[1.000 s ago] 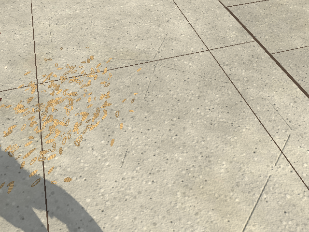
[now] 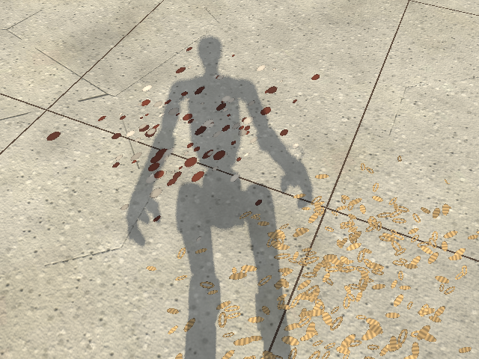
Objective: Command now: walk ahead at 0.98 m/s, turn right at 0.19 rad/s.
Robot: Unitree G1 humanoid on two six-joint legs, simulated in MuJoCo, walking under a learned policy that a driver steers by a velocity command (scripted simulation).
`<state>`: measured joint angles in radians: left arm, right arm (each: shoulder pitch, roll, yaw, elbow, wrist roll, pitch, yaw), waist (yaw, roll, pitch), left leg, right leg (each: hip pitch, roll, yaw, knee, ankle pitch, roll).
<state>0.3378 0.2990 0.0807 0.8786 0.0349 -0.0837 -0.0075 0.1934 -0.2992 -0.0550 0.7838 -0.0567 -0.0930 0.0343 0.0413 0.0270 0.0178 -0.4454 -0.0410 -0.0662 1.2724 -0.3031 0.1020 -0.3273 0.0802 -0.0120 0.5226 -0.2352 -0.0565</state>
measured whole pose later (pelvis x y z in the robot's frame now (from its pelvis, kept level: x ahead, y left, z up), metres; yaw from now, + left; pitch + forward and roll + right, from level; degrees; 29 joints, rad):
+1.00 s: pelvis +0.83 -0.21 +0.00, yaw -41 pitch +1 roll -1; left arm 0.44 0.30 0.04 0.83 0.00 -0.11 -0.03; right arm 0.08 -0.25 0.02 0.63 -0.02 -0.06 0.04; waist 0.07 0.02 0.04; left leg -0.74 0.14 0.03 0.66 0.13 0.04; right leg 0.13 0.18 0.08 0.17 -0.30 -0.16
